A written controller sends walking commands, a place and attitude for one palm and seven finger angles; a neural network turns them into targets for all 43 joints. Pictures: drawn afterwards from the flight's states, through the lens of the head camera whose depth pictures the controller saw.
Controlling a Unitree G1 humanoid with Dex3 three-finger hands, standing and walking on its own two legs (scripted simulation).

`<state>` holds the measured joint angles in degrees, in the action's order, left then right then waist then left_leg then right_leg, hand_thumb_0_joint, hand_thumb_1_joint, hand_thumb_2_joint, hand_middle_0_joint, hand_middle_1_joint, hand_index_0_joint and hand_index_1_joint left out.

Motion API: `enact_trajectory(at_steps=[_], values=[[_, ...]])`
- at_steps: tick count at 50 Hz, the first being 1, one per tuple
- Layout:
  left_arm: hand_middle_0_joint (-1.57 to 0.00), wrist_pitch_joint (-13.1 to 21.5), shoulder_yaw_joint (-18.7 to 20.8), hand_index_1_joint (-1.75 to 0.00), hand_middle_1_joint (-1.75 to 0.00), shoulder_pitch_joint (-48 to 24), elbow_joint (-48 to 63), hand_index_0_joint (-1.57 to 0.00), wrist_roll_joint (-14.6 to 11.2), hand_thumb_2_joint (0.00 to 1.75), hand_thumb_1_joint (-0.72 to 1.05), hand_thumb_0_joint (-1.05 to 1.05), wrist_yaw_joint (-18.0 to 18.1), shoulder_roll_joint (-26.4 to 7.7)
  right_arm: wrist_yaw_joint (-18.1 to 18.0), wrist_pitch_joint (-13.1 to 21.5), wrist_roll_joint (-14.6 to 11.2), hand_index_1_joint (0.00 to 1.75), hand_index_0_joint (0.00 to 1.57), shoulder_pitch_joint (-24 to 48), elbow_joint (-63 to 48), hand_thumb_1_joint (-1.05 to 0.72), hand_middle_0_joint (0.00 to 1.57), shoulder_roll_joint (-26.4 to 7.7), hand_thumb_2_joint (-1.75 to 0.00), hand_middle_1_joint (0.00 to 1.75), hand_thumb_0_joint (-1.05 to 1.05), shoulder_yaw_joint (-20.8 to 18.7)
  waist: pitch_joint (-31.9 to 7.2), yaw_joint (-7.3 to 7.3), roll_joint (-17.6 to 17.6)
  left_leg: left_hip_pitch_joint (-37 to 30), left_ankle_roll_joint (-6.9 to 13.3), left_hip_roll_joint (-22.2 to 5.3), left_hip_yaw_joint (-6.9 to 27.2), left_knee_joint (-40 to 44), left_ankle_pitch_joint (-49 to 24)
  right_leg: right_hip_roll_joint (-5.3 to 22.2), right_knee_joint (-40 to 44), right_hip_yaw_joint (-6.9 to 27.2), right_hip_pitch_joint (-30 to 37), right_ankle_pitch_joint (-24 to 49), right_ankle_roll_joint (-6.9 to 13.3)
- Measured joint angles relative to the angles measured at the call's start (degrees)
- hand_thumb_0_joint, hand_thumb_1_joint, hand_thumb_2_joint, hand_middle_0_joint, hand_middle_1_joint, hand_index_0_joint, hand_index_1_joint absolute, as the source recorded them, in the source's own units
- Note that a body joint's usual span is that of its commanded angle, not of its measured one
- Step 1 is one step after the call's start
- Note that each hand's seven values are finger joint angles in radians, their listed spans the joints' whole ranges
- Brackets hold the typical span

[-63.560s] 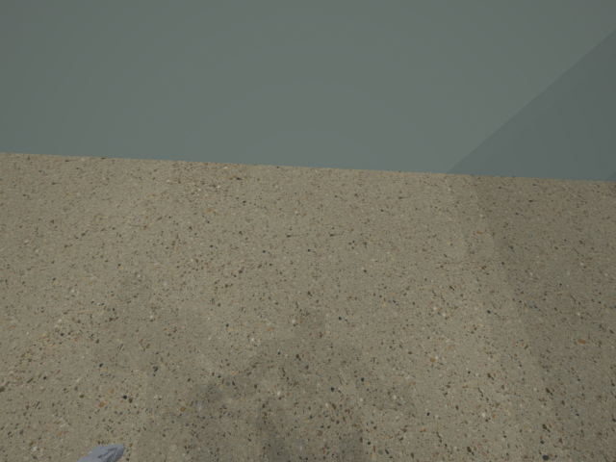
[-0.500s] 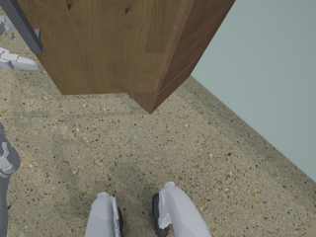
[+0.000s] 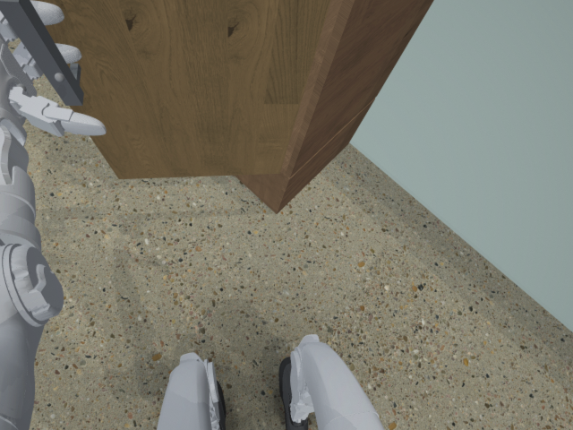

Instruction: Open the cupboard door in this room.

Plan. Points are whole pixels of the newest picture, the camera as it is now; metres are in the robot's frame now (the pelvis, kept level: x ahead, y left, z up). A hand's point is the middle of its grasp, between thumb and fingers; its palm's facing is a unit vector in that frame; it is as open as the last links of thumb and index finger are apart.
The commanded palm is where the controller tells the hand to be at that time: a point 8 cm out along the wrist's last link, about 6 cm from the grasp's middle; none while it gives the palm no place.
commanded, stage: slide the fingers in behind the handle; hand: left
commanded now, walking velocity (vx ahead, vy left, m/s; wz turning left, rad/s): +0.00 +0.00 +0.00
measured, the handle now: (49, 42) +0.60 +0.23 +0.06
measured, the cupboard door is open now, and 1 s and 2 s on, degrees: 49 49 69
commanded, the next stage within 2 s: close the thumb around the handle in 0.58 s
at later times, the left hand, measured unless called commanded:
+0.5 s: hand (72, 78) +0.55 +0.20 +0.06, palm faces +0.00 -1.00 -0.03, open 14.0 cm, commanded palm +0.53 +0.23 +0.06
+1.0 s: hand (72, 79) +0.55 +0.20 +0.06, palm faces +0.01 -1.00 -0.03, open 11.2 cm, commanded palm +0.53 +0.23 +0.06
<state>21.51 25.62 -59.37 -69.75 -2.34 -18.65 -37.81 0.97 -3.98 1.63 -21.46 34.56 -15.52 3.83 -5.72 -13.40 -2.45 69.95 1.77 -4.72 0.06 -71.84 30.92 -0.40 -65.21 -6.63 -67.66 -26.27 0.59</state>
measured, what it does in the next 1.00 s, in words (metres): stands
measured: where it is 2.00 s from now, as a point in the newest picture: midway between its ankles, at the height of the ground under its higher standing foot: (255, 423)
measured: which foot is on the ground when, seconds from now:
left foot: down 0.00-1.00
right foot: down 0.00-1.00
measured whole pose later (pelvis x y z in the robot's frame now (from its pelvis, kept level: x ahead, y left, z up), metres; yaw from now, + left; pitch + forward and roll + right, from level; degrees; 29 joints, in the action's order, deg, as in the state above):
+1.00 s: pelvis +0.01 +0.00 +0.00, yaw +0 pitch +28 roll -5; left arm 23.2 24.0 -57.5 -69.0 -3.1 -15.1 -33.8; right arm 1.4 -4.0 2.0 -21.7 36.0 -15.2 3.0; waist -6.1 -12.5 -2.7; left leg 68.2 1.6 -4.3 -0.1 -70.6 31.0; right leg -0.2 -64.5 -6.3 -66.1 -26.7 0.6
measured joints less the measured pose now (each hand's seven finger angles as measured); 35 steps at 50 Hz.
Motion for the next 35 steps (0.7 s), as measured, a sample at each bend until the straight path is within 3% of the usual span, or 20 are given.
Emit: enact_trajectory(at_steps=[13, 35], values=[[-0.3, 0.4, -1.0, -1.22, -1.2, 0.1, 0.0, -0.31, 0.0, 0.3, -0.49, -0.02, 3.3, 2.6, 0.4, 0.1, 0.4, 0.3, 0.2, -0.4, 0.7, -0.91, 0.21, 0.3, -0.9, 0.3, 0.0, -0.4, -0.2, 0.33, -0.2, -0.3, -0.1, 0.3, -0.2, 0.3, -0.1, 0.2, -0.2, 0.2, 0.0, -0.2, 0.1], [-0.3, 1.2, -1.6, -1.22, -1.2, 0.8, 0.2, -0.29, -0.4, 0.3, -0.49, -0.02, 3.4, 3.2, 0.4, 0.1, 0.5, 0.3, 0.2, -0.6, 1.4, -0.91, 0.21, 0.1, -0.9, 0.3, 0.0, -0.8, -0.3, 0.59, -0.2, -1.0, -0.2, 0.4, 0.0, 0.8, -0.1, 0.3, 0.3, 0.2, 0.8, -0.3, 0.1]])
